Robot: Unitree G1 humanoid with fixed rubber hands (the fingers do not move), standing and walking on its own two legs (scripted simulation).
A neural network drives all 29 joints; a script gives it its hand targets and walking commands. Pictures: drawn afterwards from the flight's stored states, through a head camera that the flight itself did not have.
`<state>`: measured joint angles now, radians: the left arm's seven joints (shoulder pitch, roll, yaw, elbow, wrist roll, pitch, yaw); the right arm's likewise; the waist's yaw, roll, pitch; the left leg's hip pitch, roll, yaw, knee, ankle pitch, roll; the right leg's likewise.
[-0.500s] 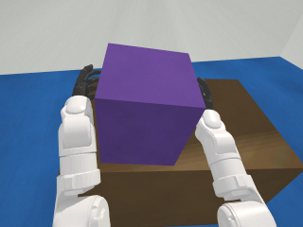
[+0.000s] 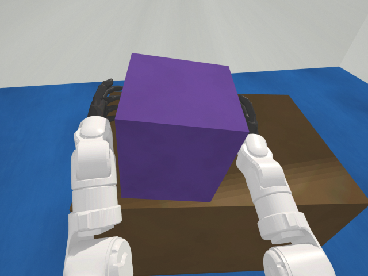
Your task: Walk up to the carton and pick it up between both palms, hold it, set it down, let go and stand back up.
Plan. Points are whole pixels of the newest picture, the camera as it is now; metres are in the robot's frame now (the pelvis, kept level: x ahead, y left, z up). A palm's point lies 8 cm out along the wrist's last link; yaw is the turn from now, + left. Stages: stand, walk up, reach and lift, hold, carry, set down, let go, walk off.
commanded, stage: hold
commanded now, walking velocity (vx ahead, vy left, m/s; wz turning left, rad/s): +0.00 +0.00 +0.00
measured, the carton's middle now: (174, 133) +0.38 +0.01 +0.14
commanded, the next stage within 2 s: none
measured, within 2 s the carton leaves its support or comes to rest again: neither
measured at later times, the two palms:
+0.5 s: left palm (97, 120) +0.36 +0.16 +0.20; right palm (245, 132) +0.35 -0.14 +0.17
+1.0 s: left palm (98, 119) +0.36 +0.16 +0.20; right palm (246, 132) +0.35 -0.14 +0.17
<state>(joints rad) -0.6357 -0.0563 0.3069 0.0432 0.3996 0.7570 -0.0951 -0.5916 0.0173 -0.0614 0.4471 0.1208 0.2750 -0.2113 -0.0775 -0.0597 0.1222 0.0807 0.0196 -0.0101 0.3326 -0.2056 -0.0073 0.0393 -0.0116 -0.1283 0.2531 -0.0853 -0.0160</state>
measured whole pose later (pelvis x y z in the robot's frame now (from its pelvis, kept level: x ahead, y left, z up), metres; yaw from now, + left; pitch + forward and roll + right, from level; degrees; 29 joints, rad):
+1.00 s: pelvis +0.00 +0.00 +0.00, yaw +0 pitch -12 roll -1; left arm -0.62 -0.06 0.29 0.02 0.40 0.76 -0.09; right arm -0.58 0.01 -0.06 0.43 0.13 0.26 -0.21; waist -0.08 -0.06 0.12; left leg 0.08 0.02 -0.01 0.34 -0.21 -0.01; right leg 0.04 -0.01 -0.13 0.25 -0.08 -0.01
